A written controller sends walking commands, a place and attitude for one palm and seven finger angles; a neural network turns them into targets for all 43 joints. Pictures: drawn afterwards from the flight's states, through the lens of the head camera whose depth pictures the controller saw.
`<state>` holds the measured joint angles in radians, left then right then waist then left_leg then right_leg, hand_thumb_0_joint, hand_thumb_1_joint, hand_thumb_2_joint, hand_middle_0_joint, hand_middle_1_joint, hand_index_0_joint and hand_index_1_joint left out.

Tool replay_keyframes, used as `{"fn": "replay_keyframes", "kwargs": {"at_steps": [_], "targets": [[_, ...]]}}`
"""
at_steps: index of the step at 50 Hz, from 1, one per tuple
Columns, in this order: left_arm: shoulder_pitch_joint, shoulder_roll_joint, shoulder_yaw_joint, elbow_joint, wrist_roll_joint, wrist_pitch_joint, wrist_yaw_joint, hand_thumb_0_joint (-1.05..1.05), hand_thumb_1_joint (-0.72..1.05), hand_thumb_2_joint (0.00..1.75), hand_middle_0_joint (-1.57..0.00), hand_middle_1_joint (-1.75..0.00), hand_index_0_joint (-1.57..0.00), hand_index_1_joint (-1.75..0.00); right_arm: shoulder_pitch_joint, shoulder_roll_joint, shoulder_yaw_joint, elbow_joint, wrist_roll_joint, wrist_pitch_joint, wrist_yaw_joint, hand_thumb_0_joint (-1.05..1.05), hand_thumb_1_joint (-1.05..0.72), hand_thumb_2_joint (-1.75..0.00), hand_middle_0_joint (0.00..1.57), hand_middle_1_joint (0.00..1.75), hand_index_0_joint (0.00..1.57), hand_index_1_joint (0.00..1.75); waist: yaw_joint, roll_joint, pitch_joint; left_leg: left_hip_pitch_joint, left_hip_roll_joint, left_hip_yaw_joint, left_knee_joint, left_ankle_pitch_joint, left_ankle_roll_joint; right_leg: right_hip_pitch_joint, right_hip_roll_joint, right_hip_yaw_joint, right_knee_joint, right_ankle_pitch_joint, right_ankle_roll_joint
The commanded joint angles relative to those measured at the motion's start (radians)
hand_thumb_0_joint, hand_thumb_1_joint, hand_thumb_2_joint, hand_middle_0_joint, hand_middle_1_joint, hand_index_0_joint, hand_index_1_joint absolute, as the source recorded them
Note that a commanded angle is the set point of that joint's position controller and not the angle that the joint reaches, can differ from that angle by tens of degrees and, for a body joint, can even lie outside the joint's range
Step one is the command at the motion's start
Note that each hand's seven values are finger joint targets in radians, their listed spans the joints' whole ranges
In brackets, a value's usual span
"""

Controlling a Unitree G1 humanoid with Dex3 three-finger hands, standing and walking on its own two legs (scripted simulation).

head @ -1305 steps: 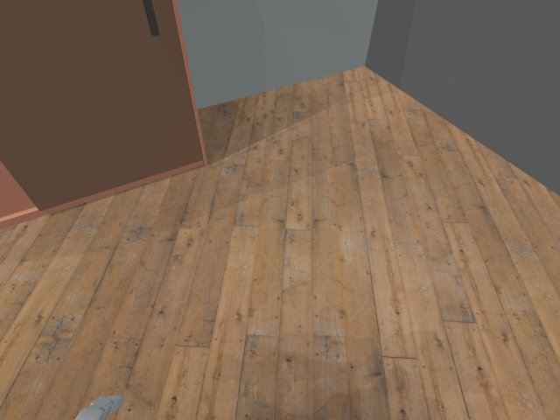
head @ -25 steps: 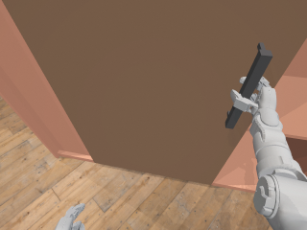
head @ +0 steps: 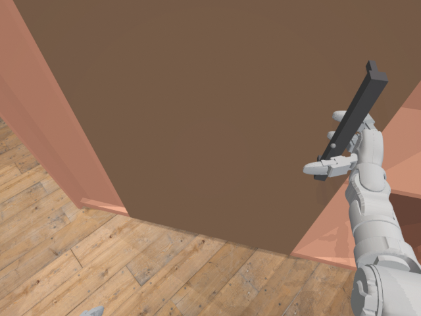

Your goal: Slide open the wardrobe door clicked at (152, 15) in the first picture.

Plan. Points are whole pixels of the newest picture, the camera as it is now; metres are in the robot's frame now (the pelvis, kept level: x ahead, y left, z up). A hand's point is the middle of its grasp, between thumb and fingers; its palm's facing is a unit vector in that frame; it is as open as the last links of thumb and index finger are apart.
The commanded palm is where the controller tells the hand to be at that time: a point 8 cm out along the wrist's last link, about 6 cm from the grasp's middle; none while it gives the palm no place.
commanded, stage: slip the hand off the handle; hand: right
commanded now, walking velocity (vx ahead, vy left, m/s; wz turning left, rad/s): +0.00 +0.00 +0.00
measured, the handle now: (341, 128) +0.48 -0.20 +0.11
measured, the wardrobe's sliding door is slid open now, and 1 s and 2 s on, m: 0.47 0.47 0.47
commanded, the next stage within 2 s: draw the hand back to the body in 1.30 s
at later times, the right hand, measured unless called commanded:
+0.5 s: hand (363, 154) +0.43 -0.24 +0.09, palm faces +0.25 +0.96 -0.12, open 14.1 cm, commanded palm +0.40 -0.29 +0.11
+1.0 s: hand (374, 183) +0.37 -0.25 +0.09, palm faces +0.25 +0.96 -0.11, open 14.7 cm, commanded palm +0.32 -0.29 +0.11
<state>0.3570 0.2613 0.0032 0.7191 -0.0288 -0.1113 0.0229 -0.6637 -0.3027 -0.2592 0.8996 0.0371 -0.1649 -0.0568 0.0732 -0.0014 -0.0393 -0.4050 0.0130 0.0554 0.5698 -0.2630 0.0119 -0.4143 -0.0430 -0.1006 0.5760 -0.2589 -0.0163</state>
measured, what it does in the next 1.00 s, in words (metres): stands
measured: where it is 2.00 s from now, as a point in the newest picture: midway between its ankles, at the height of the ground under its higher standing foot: outside the picture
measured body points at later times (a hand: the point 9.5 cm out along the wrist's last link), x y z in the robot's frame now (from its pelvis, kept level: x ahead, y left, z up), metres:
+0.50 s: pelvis +0.01 -0.01 +0.00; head +0.04 -0.02 +0.44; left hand +0.10 +0.25 -0.11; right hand +0.42 -0.29 +0.10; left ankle +0.01 +0.11 -0.73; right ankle +0.02 -0.11 -0.73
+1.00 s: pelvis +0.01 -0.01 +0.00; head +0.02 -0.01 +0.45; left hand +0.15 +0.24 -0.10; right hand +0.35 -0.30 +0.10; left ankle +0.01 +0.11 -0.73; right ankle +0.02 -0.11 -0.73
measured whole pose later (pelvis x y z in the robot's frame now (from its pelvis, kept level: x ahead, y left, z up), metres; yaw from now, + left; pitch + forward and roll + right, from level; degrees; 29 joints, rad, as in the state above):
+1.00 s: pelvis +0.01 -0.01 +0.00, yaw -1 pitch +4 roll +1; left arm 0.29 0.25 -0.02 0.62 -0.04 -0.09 0.04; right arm -0.28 -0.31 -0.28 0.47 0.10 -0.10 0.04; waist 0.01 -0.01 -0.06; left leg -0.37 0.02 0.06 0.60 -0.30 0.00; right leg -0.39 -0.03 -0.09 0.63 -0.31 -0.03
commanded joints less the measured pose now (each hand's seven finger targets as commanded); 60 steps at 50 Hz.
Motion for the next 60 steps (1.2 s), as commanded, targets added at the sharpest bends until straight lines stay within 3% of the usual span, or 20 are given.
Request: {"fn": "replay_keyframes", "kwargs": {"at_steps": [1, 5, 8, 10, 12, 16, 24, 25, 26, 30, 34, 35, 39, 40, 45, 49, 53, 55, 58, 60], "targets": [[0.008, 0.154, 0.052, -0.107, -0.003, -0.036, 0.015, 0.0, 0.9, 0.9, -0.2, -0.3, -0.2, -0.3, -0.427, -0.178, -0.004, -0.141, 0.013, -0.036, -0.021, 0.0, 0.55, -0.2, 0.25, 1.15, 0.25, 1.15, 0.004, 0.084, -0.227, 0.075, -0.019, -0.027, -0.082, 0.196, -0.004, 0.113, 0.031, 0.066, -0.054, 0.142, -0.026], [0.006, 0.158, 0.052, -0.123, 0.004, -0.019, 0.016, 0.0, 0.9, 0.9, -0.2, -0.3, -0.2, -0.3, -0.438, -0.297, -0.089, -0.183, -0.021, -0.052, -0.034, 0.0, 0.55, -0.2, 0.25, 1.15, 0.25, 1.15, -0.032, 0.025, -0.284, 0.088, -0.013, -0.033, -0.058, 0.186, 0.003, 0.12, 0.034, 0.069, -0.04, 0.149, -0.026], [-0.004, 0.143, 0.046, -0.139, 0.001, -0.015, 0.014, 0.0, 0.9, 0.9, -0.2, -0.3, -0.2, -0.3, -0.424, -0.245, -0.056, -0.193, -0.019, -0.052, -0.024, 0.0, 0.55, -0.2, 0.25, 1.15, 0.25, 1.15, -0.036, 0.008, -0.309, 0.084, -0.014, -0.027, -0.043, 0.208, 0.006, 0.138, 0.034, 0.071, -0.033, 0.177, -0.02], [-0.006, 0.15, 0.043, -0.143, 0.001, -0.006, 0.019, 0.0, 0.9, 0.9, -0.2, -0.3, -0.2, -0.3, -0.4, -0.297, -0.097, -0.182, -0.012, -0.046, -0.019, 0.0, 0.55, -0.2, 0.25, 1.15, 0.25, 1.15, -0.041, 0.034, -0.307, 0.098, -0.014, -0.029, -0.044, 0.206, 0.005, 0.122, 0.032, 0.075, -0.03, 0.172, -0.022], [-0.017, 0.143, 0.04, -0.155, -0.002, -0.002, 0.022, 0.0, 0.9, 0.9, -0.2, -0.3, -0.2, -0.3, -0.421, -0.273, -0.075, -0.201, -0.008, -0.044, -0.012, 0.0, 0.55, -0.2, 0.25, 1.15, 0.25, 1.15, -0.036, 0.019, -0.307, 0.092, -0.014, -0.027, -0.042, 0.201, 0.004, 0.127, 0.032, 0.074, -0.034, 0.167, -0.019], [-0.019, 0.149, 0.04, -0.16, -0.001, 0.003, 0.027, 0.0, 0.9, 0.9, -0.2, -0.3, -0.2, -0.3, -0.433, -0.325, -0.102, -0.234, -0.011, -0.055, 0.003, 0.0, 0.55, -0.2, 0.25, 1.15, 0.25, 1.15, -0.037, 0.004, -0.326, 0.09, -0.016, -0.029, -0.034, 0.209, 0.006, 0.136, 0.03, 0.081, -0.024, 0.183, -0.021], [-0.011, 0.159, 0.042, -0.148, -0.009, 0.004, 0.033, 0.0, 0.9, 0.9, -0.2, -0.3, -0.2, -0.3, -0.453, -0.321, -0.075, -0.234, 0.016, -0.07, 0.071, 0.0, 0.55, -0.2, 0.25, 1.15, 0.25, 1.15, -0.012, -0.036, -0.31, 0.042, -0.023, -0.023, -0.034, 0.181, 0.009, 0.158, 0.026, 0.096, -0.012, 0.173, -0.017], [-0.004, 0.163, 0.045, -0.148, -0.007, 0.005, 0.035, 0.0, 0.9, 0.9, -0.2, -0.3, -0.2, -0.3, -0.433, -0.34, -0.091, -0.236, 0.02, -0.074, 0.082, 0.0, 0.55, -0.2, 0.25, 1.15, 0.25, 1.15, -0.018, -0.016, -0.326, 0.056, -0.024, -0.024, -0.034, 0.194, 0.01, 0.158, 0.026, 0.097, -0.006, 0.189, -0.021], [-0.001, 0.166, 0.046, -0.149, -0.009, 0.006, 0.036, 0.0, 0.9, 0.9, -0.2, -0.3, -0.2, -0.3, -0.431, -0.364, -0.106, -0.261, 0.021, -0.079, 0.094, 0.0, 0.55, -0.2, 0.25, 1.15, 0.25, 1.15, -0.027, -0.053, -0.356, 0.065, -0.024, -0.025, -0.026, 0.211, 0.012, 0.175, 0.025, 0.099, -0.006, 0.216, -0.017], [0.008, 0.166, 0.046, -0.142, -0.013, 0.005, 0.036, 0.0, 0.9, 0.9, -0.2, -0.3, -0.2, -0.3, -0.417, -0.32, -0.069, -0.253, 0.045, -0.077, 0.133, 0.0, 0.55, -0.2, 0.25, 1.15, 0.25, 1.15, -0.013, -0.049, -0.329, 0.025, -0.03, -0.014, -0.03, 0.187, 0.013, 0.192, 0.018, 0.116, 0.0, 0.221, -0.014], [-0.009, 0.164, 0.052, -0.163, -0.02, -0.003, 0.026, 0.0, 0.9, 0.9, -0.2, -0.3, -0.2, -0.3, -0.271, -0.226, -0.016, -0.298, 0.07, -0.049, 0.154, 0.0, 0.55, -0.2, 0.25, 1.15, 0.25, 1.15, -0.038, -0.079, -0.319, 0.002, -0.033, -0.002, -0.028, 0.162, 0.016, 0.22, 0.013, 0.129, -0.008, 0.236, -0.005], [-0.007, 0.168, 0.052, -0.168, -0.02, -0.002, 0.026, 0.0, 0.9, 0.9, -0.2, -0.3, -0.2, -0.3, -0.246, -0.238, -0.026, -0.31, 0.074, -0.044, 0.154, 0.0, 0.55, -0.2, 0.25, 1.15, 0.25, 1.15, -0.041, -0.042, -0.317, 0.021, -0.034, 0.001, -0.028, 0.166, 0.017, 0.204, 0.012, 0.131, -0.009, 0.24, -0.008], [-0.038, 0.161, 0.052, -0.195, -0.02, -0.007, 0.021, 0.0, 0.9, 0.9, -0.2, -0.3, -0.2, -0.3, -0.153, -0.236, -0.048, -0.438, 0.087, -0.019, 0.133, 0.0, 0.55, -0.2, 0.25, 1.15, 0.25, 1.15, -0.066, -0.032, -0.321, 0.056, -0.032, -0.001, -0.026, 0.184, 0.013, 0.191, 0.017, 0.117, -0.018, 0.234, -0.01], [-0.041, 0.164, 0.05, -0.2, -0.018, -0.007, 0.023, 0.0, 0.9, 0.9, -0.2, -0.3, -0.2, -0.3, -0.119, -0.284, -0.088, -0.462, 0.087, -0.019, 0.122, 0.0, 0.55, -0.2, 0.25, 1.15, 0.25, 1.15, -0.078, -0.004, -0.31, 0.08, -0.031, -0.003, -0.028, 0.185, 0.014, 0.169, 0.016, 0.115, -0.019, 0.227, -0.015], [-0.094, 0.146, 0.04, -0.227, -0.014, -0.021, 0.025, 0.0, 0.9, 0.9, -0.2, -0.3, -0.2, -0.3, -0.028, -0.307, -0.11, -0.657, 0.068, -0.022, 0.082, 0.0, 0.55, -0.2, 0.25, 1.15, 0.25, 1.15, -0.095, -0.05, -0.305, 0.114, -0.029, -0.01, -0.019, 0.214, 0.014, 0.178, 0.016, 0.102, -0.023, 0.257, -0.017], [-0.133, 0.13, 0.031, -0.238, -0.018, -0.037, 0.031, 0.0, 0.9, 0.9, -0.2, -0.3, -0.2, -0.3, 0.068, -0.234, -0.064, -0.741, 0.086, 0.007, 0.091, 0.0, 0.55, -0.2, 0.25, 1.15, 0.25, 1.15, -0.096, -0.094, -0.296, 0.119, -0.029, -0.009, -0.028, 0.204, 0.014, 0.201, 0.019, 0.096, -0.034, 0.237, -0.01], [-0.159, 0.133, 0.026, -0.238, -0.028, -0.045, 0.047, 0.0, 0.9, 0.9, -0.2, -0.3, -0.2, -0.3, 0.141, -0.209, -0.048, -0.745, 0.116, 0.067, 0.127, 0.0, 0.55, -0.2, 0.25, 1.15, 0.25, 1.15, -0.085, -0.035, -0.227, 0.111, -0.027, -0.006, -0.055, 0.166, 0.009, 0.173, 0.023, 0.094, -0.045, 0.157, -0.014], [-0.171, 0.13, 0.019, -0.241, -0.033, -0.05, 0.055, 0.0, 0.9, 0.9, -0.2, -0.3, -0.2, -0.3, 0.121, -0.161, 0.005, -0.766, 0.121, 0.094, 0.141, 0.0, 0.55, -0.2, 0.25, 1.15, 0.25, 1.15, -0.066, -0.021, -0.189, 0.088, -0.026, -0.004, -0.068, 0.131, 0.008, 0.174, 0.024, 0.1, -0.048, 0.12, -0.017], [-0.187, 0.122, 0.017, -0.247, -0.032, -0.067, 0.061, 0.0, 0.9, 0.9, -0.2, -0.3, -0.2, -0.3, 0.164, -0.133, 0.026, -0.831, 0.126, 0.108, 0.142, 0.0, 0.55, -0.2, 0.25, 1.15, 0.25, 1.15, -0.078, -0.038, -0.2, 0.085, -0.024, 0.0, -0.068, 0.123, 0.009, 0.199, 0.028, 0.109, -0.05, 0.117, -0.015], [-0.184, 0.127, 0.015, -0.245, -0.026, -0.074, 0.064, 0.0, 0.9, 0.9, -0.2, -0.3, -0.2, -0.3, 0.21, -0.167, -0.01, -0.838, 0.129, 0.107, 0.137, 0.0, 0.55, -0.2, 0.25, 1.15, 0.25, 1.15, -0.083, 0.012, -0.204, 0.098, -0.024, -0.001, -0.069, 0.127, 0.006, 0.191, 0.029, 0.111, -0.044, 0.119, -0.018]]}}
